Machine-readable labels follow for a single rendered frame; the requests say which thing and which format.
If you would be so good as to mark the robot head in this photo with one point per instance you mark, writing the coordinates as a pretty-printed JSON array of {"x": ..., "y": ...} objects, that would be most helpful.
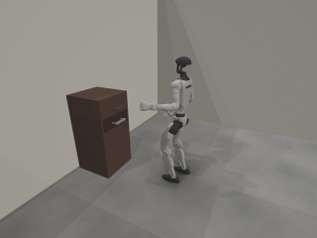
[{"x": 182, "y": 62}]

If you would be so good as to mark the handle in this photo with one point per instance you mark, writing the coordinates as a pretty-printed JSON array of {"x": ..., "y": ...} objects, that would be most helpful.
[
  {"x": 120, "y": 107},
  {"x": 120, "y": 121}
]

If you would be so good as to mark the cabinet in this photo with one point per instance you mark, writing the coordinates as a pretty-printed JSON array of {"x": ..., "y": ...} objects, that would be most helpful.
[{"x": 98, "y": 152}]

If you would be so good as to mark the robot left foot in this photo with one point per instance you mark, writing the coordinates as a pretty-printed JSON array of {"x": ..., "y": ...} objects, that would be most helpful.
[{"x": 169, "y": 178}]

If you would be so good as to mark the robot left forearm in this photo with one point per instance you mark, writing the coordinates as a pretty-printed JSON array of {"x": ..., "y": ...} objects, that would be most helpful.
[{"x": 163, "y": 107}]

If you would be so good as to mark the drawer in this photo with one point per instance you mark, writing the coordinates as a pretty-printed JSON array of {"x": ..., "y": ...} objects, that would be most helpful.
[{"x": 108, "y": 122}]

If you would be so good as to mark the robot left hand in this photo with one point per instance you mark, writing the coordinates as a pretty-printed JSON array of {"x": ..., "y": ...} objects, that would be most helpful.
[{"x": 144, "y": 106}]

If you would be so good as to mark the right robot upper arm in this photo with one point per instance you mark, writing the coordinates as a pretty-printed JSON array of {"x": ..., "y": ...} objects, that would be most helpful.
[{"x": 191, "y": 98}]

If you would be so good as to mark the left robot upper arm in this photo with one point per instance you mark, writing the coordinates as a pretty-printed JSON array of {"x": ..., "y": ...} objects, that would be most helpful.
[{"x": 175, "y": 90}]

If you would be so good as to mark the robot right hand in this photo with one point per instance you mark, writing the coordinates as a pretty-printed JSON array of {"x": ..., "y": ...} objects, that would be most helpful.
[{"x": 171, "y": 114}]

